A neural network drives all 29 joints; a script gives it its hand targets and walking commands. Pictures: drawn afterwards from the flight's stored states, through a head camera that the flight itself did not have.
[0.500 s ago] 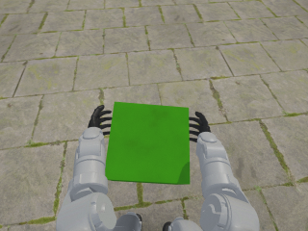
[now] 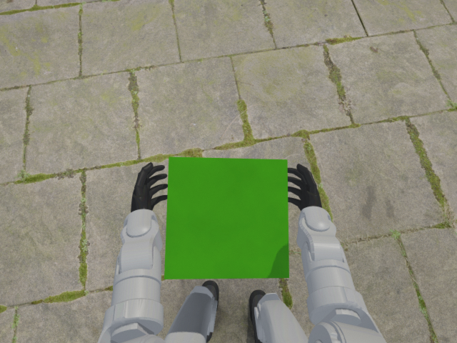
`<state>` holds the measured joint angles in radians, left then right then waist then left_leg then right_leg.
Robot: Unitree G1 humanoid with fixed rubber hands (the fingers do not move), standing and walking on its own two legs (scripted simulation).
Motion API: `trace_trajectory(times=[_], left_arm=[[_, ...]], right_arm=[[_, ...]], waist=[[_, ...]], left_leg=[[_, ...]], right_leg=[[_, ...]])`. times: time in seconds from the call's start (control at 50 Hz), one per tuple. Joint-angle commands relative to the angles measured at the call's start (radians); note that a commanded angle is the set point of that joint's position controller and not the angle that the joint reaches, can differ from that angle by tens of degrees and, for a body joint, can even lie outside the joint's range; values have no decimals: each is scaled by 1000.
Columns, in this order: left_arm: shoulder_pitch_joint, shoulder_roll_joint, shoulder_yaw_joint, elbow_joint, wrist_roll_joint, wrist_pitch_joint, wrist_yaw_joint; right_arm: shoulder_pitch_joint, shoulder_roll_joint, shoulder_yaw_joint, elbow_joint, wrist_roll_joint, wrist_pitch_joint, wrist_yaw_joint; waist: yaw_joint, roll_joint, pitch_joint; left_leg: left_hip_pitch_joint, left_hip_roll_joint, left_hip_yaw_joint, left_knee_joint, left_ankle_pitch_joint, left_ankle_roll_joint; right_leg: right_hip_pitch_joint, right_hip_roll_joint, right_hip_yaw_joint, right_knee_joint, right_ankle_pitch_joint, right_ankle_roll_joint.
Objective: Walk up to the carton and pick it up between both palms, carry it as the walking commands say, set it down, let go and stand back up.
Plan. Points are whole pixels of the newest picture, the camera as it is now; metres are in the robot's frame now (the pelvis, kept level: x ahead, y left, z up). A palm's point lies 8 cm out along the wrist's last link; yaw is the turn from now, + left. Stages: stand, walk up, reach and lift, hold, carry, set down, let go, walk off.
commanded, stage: set down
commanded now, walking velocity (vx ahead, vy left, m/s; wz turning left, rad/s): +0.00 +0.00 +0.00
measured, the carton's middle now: (224, 214) +0.35 +0.03 -0.18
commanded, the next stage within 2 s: none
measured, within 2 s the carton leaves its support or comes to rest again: neither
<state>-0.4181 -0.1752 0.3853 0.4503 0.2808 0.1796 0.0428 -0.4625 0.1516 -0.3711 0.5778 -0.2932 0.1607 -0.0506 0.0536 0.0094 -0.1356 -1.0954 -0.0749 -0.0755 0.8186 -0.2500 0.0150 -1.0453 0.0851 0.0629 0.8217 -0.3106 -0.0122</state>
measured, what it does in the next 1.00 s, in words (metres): lowers itself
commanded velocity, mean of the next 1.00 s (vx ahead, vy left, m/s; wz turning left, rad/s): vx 0.00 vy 0.00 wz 0.00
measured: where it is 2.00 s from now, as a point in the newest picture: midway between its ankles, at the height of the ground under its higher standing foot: (233, 326)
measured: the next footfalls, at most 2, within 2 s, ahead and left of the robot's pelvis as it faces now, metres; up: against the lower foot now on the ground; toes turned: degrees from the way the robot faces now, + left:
none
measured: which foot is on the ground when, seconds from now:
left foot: down 0.00-1.00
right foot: down 0.00-1.00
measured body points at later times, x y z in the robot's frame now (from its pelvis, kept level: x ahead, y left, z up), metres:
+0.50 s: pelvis -0.04 -0.02 -0.09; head +0.16 -0.01 +0.31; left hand +0.37 +0.17 -0.16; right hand +0.40 -0.14 -0.17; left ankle +0.05 +0.10 -0.68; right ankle +0.02 -0.11 -0.68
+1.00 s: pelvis -0.04 -0.02 -0.16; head +0.20 -0.01 +0.22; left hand +0.40 +0.17 -0.25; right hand +0.43 -0.14 -0.26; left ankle +0.05 +0.10 -0.68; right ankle +0.02 -0.12 -0.68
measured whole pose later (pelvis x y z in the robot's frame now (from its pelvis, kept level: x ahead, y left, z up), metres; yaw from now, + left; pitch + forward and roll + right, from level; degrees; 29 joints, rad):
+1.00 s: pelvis -0.04 -0.02 -0.16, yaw -1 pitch +45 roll +0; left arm -0.81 -0.04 0.45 0.67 0.19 0.19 0.07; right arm -0.88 0.02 -0.36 0.79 -0.18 0.19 -0.17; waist 0.06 -0.03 -0.25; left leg -1.84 -0.11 -0.08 1.52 -0.46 -0.04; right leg -1.81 0.16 0.06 1.55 -0.52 0.00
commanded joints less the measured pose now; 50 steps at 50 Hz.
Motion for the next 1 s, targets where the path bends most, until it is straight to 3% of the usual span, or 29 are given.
trace_trajectory(times=[0.0, 0.06, 0.08, 0.1, 0.12, 0.14, 0.16, 0.18, 0.2, 0.22, 0.28, 0.3, 0.44, 0.46, 0.52, 0.54, 0.56, 0.58, 0.64, 0.66, 0.7, 0.72, 0.78, 0.88, 0.9, 0.92, 0.94, 0.96, 0.98], left_arm=[[-269, -843, -594, 53, -152, -82, -199], [-336, -760, -579, 55, -130, -103, -174], [-377, -737, -574, 44, -132, -102, -168], [-367, -763, -564, 52, -129, -102, -166], [-384, -717, -573, 48, -136, -92, -170], [-359, -743, -572, 66, -124, -78, -169], [-388, -685, -520, 103, -103, -56, -170], [-367, -718, -514, 124, -95, -37, -173], [-399, -730, -510, 137, -99, -25, -183], [-452, -759, -507, 158, -101, -8, -185], [-537, -777, -434, 216, -87, 24, -201], [-603, -788, -455, 197, -106, 27, -209], [-775, -793, -422, 209, -132, 32, -226], [-738, -766, -394, 226, -100, 38, -225], [-717, -759, -357, 270, -73, 54, -222], [-726, -732, -346, 234, -66, 53, -224], [-712, -770, -367, 269, -93, 64, -232], [-725, -751, -374, 247, -93, 57, -240], [-739, -768, -381, 270, -117, 57, -261], [-730, -777, -389, 256, -142, 54, -265], [-755, -751, -368, 271, -143, 51, -269], [-806, -739, -399, 250, -165, 47, -266], [-833, -752, -410, 232, -197, 31, -251], [-796, -701, -373, 300, -145, 34, -228], [-808, -717, -364, 295, -150, 29, -221], [-820, -723, -369, 281, -150, 28, -217], [-819, -720, -367, 282, -149, 30, -212], [-810, -717, -371, 262, -149, 29, -207], [-840, -702, -405, 235, -162, 21, -202]], right_arm=[[-337, 751, 572, -22, 124, -111, 227], [-423, 768, 622, -22, 152, -119, 210], [-437, 735, 592, -22, 152, -119, 202], [-466, 761, 618, -13, 163, -115, 203], [-414, 749, 595, 24, 135, -103, 194], [-441, 784, 632, 7, 173, -92, 193], [-438, 747, 566, 61, 137, -75, 194], [-455, 756, 571, 59, 143, -65, 194], [-471, 758, 541, 84, 131, -49, 197], [-517, 768, 525, 107, 132, -36, 204], [-597, 724, 426, 157, 80, -6, 212], [-643, 781, 446, 138, 114, -1, 214], [-810, 808, 421, 146, 126, 4, 187], [-767, 841, 406, 174, 135, 11, 184], [-764, 834, 395, 208, 124, 30, 188], [-757, 850, 411, 207, 123, 37, 190], [-791, 843, 413, 190, 142, 32, 193], [-793, 874, 455, 171, 151, 30, 190], [-842, 851, 468, 125, 180, 18, 167], [-831, 832, 476, 138, 159, 16, 162], [-858, 797, 466, 130, 162, 8, 154], [-826, 782, 433, 188, 135, 8, 149], [-832, 767, 442, 178, 162, -9, 138], [-882, 772, 445, 191, 179, -18, 141], [-875, 737, 422, 204, 167, -18, 138], [-903, 771, 445, 198, 194, -13, 143], [-886, 762, 437, 213, 189, -11, 149], [-879, 793, 446, 197, 204, -9, 150], [-857, 808, 448, 231, 210, -4, 155]], waist=[[-40, 4, -806], [11, -50, -779], [2, -50, -749], [48, -42, -758], [2, -83, -783], [66, -23, -794], [26, -67, -728], [46, -33, -741], [22, -78, -713], [14, -35, -689], [-15, -54, -619], [4, -36, -672], [-9, -25, -796], [41, 0, -793], [49, -39, -791], [84, -45, -855], [49, -75, -850], [83, -90, -933], [84, -70, -884], [29, -116, -900], [44, -98, -834], [13, -99, -839], [0, -80, -881], [54, -48, -915], [36, -53, -890], [77, -79, -901], [46, -64, -925], [72, -82, -973], [62, -69, -957]], left_leg=[[628, 29, -77, 105, 831, -59], [450, -1, -50, 155, 595, -59], [390, -9, -41, 156, 465, -61], [387, -13, -27, 151, 464, -55], [319, -22, -21, 176, 431, -62], [361, -23, -28, 171, 393, -50], [319, -23, -22, 192, 309, -49], [330, -30, -14, 187, 221, -48], [253, -28, -13, 200, 172, -44], [264, -25, -14, 197, 71, -43], [143, -31, -3, 230, -23, -35], [173, -35, -3, 247, -57, -29], [16, -55, 33, 382, -23, -36], [-3, -56, 48, 379, -32, -32], [-21, -51, 55, 401, -19, -31], [-42, -58, 62, 422, 11, -31], [-53, -52, 58, 426, 15, -29], [-45, -54, 57, 452, 63, -21], [-112, -53, 70, 492, 85, -27], [-119, -53, 63, 496, 106, -29], [-180, -48, 56, 523, 64, -23], [-137, -59, 50, 503, 71, -30], [-137, -56, 48, 535, 94, -42], [-180, -62, 67, 591, 109, -56], [-205, -62, 69, 604, 85, -56], [-181, -64, 55, 592, 108, -46], [-179, -60, 70, 612, 121, -51], [-147, -62, 58, 617, 131, -45], [-169, -59, 73, 638, 166, -56]], right_leg=[[53, 40, 30, 54, 488, 5], [51, 41, 32, 125, 384, 18], [41, 40, 30, 140, 317, 22], [57, 38, 39, 139, 326, 24], [62, 42, 31, 159, 338, 36], [35, 42, 27, 183, 252, 31], [-24, 49, 9, 185, 181, 35], [-20, 51, 13, 188, 109, 23], [-46, 57, -6, 195, 93, 29], [-104, 57, -2, 211, -13, 14], [-157, 56, -1, 222, -68, 6], [-148, 56, 3, 244, -94, 0], [-137, 60, 6, 345, -26, 17], [-143, 58, 21, 348, -38, 16], [-179, 69, 12, 367, -44, 27], [-146, 68, 30, 389, -10, 31], [-145, 66, 7, 385, 6, 37], [-115, 69, 16, 410, 59, 51], [-134, 61, 30, 428, 91, 54], [-148, 70, 5, 442, 109, 53], [-189, 52, 31, 447, 73, 49], [-231, 75, -6, 470, 68, 44], [-257, 81, -17, 513, 77, 31], [-316, 86, -10, 563, 77, 41], [-334, 87, -12, 571, 50, 37], [-324, 87, -19, 574, 69, 41], [-345, 93, -23, 589, 70, 40], [-337, 98, -28, 603, 70, 42], [-347, 96, -20, 608, 100, 39]])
